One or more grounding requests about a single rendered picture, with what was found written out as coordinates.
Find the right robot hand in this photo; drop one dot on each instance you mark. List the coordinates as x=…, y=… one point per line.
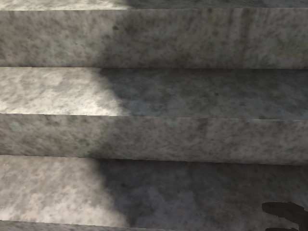
x=289, y=211

